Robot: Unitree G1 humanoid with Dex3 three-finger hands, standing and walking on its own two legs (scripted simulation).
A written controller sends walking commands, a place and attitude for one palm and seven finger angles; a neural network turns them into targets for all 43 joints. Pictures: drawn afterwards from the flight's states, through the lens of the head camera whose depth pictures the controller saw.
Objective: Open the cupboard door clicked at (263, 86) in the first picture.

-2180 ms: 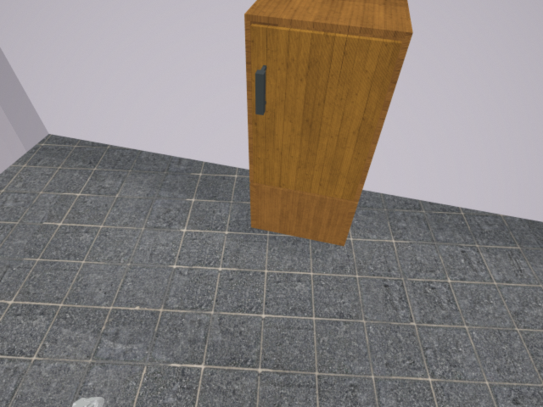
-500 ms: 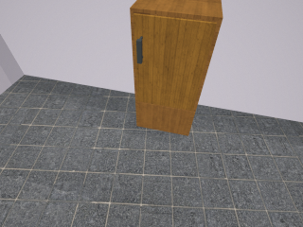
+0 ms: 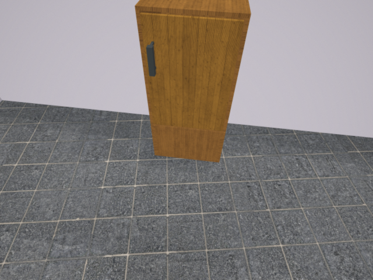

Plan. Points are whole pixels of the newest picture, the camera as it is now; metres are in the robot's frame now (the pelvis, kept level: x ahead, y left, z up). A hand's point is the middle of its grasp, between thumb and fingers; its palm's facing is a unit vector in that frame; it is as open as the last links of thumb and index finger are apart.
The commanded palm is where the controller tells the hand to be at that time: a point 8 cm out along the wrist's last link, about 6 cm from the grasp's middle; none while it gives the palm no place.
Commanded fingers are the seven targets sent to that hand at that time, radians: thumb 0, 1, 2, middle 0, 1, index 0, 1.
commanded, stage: take the last steps up to it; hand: left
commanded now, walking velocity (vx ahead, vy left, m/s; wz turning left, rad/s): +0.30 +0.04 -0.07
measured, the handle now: (152, 58) +0.97 +0.20 -0.01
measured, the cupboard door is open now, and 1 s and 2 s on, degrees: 0 0 0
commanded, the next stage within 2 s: come to a stop and stand still in 0.92 s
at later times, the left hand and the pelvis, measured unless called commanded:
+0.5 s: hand (138, 236) +0.27 +0.15 -0.17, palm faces -0.05 -0.99 -0.15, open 7.4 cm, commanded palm none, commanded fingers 0.00 0.90 0.90 -0.20 -0.30 -0.20 -0.30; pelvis +0.14 -0.01 -0.01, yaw -2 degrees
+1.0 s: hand (114, 212) +0.33 +0.23 -0.17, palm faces +0.03 -0.99 -0.15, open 7.4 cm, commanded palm none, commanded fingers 0.00 0.90 0.90 -0.20 -0.30 -0.20 -0.30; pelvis +0.31 +0.05 +0.01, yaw -2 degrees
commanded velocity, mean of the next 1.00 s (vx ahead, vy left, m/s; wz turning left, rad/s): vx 0.26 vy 0.04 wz -0.01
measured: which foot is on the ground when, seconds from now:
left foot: down 0.00-0.46, up 0.48-0.76, down 0.78-1.00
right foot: down 0.00-0.06, up 0.08-0.44, down 0.46-0.78, up 0.80-1.00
